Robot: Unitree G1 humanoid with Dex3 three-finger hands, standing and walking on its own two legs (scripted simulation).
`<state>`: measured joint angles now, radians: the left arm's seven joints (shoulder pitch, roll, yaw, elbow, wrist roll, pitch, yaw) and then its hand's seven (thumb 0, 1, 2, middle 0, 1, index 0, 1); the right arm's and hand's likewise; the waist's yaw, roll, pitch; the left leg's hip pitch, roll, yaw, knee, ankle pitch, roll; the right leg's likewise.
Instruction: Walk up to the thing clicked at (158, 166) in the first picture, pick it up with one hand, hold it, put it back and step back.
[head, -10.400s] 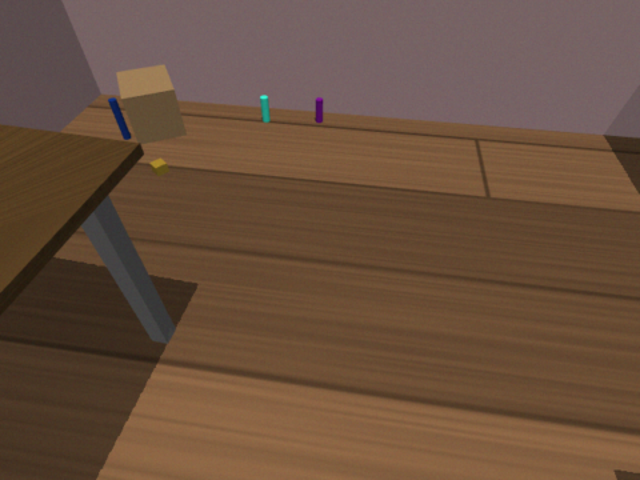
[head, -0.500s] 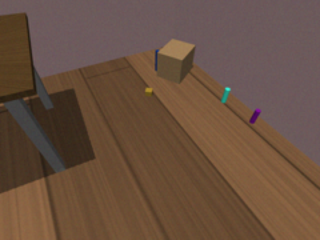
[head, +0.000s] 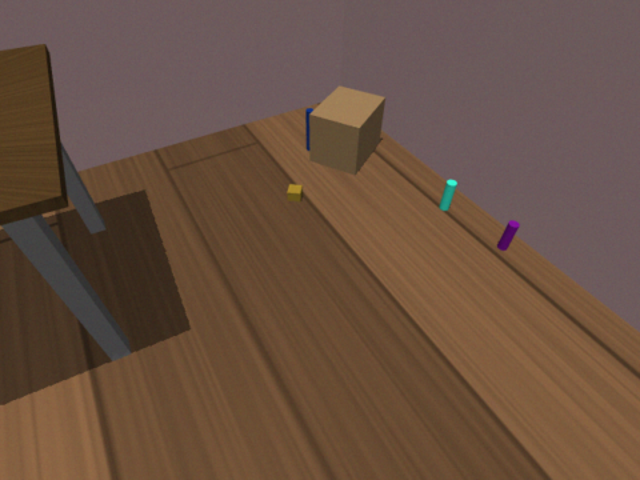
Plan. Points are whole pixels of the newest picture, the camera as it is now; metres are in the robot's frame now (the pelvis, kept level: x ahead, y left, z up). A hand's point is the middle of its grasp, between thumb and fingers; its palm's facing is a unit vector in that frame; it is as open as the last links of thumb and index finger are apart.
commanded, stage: stand
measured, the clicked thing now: (294, 193) +1.51 +0.16 -0.76
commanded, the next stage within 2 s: walk up in 1.98 s
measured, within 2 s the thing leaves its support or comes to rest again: neither
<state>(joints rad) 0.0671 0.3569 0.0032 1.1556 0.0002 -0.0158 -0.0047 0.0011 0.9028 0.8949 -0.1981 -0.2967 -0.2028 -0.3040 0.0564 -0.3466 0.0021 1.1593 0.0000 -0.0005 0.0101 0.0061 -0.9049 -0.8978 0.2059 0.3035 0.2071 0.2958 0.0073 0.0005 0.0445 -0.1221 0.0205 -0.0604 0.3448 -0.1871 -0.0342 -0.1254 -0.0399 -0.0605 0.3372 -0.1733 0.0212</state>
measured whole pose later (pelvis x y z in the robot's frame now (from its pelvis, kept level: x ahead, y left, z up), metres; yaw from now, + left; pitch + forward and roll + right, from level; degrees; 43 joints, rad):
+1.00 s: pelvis +0.00 -0.01 +0.00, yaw +0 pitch -2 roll +0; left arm 0.10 0.35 0.01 1.14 0.00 -0.01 -0.01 0.00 0.90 0.89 -0.20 -0.30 -0.20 -0.30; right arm 0.10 -0.36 0.01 1.14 0.00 0.00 0.01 0.01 -0.91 -0.90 0.21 0.30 0.21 0.30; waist 0.01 0.01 0.05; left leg -0.12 0.04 -0.06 0.34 -0.19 -0.05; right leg -0.13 -0.02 -0.06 0.34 -0.18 0.01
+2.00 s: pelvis +0.01 -0.01 +0.00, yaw -1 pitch -2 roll +0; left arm 0.12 0.35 0.02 1.13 0.01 -0.01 -0.02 0.00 0.90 0.89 -0.20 -0.30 -0.20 -0.30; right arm 0.12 -0.35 0.00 1.12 -0.01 0.00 0.01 0.01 -0.91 -0.90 0.21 0.30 0.21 0.30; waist 0.01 0.01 0.04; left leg -0.11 0.04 -0.05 0.35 -0.23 -0.03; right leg -0.12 -0.02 -0.05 0.35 -0.21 0.00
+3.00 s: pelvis +0.38 -0.02 -0.01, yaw -5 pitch -2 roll +0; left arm 0.26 0.37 0.04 0.88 -0.01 -0.08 -0.05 0.00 0.90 0.89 -0.20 -0.30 -0.21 -0.30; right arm 0.26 -0.43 -0.06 0.87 0.00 -0.04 0.06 0.01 -0.91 -0.90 0.21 0.30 0.21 0.30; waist 0.02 0.04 0.08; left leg -0.49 0.08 -0.04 1.02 -0.27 0.02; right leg -0.16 0.00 -0.06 0.46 -0.26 -0.04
